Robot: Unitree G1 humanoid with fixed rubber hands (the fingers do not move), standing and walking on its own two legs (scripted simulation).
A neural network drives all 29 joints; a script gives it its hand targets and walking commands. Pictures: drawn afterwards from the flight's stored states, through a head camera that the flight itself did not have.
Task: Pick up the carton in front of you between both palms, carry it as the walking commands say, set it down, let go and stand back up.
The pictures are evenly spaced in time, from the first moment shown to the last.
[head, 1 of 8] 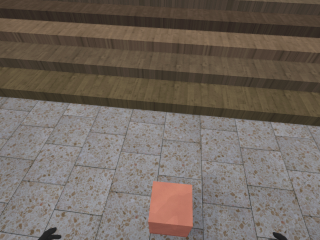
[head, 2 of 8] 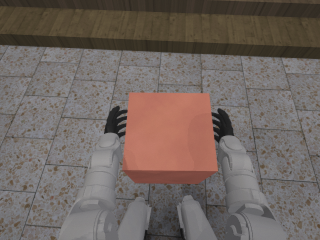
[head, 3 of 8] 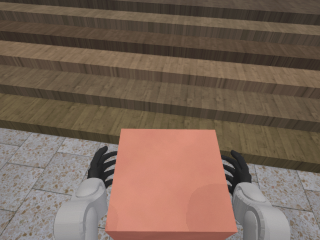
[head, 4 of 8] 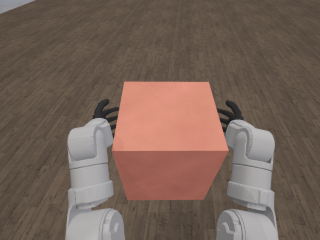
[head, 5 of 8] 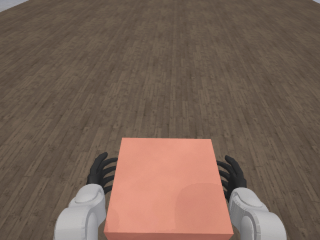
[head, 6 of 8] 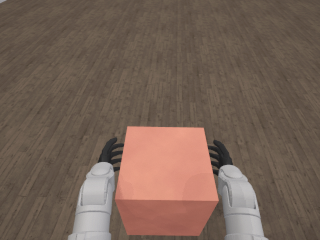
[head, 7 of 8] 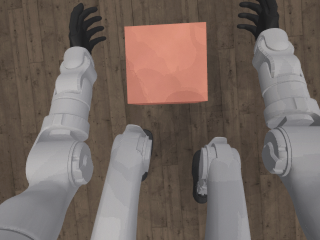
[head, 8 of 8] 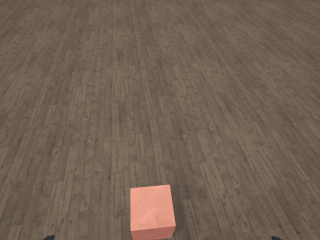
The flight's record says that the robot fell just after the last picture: no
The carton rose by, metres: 1.39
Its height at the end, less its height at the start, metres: +0.65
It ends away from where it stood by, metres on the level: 5.33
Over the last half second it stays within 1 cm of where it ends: yes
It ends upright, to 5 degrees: yes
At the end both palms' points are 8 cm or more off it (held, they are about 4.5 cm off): yes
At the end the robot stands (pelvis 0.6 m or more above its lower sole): yes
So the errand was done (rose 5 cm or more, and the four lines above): yes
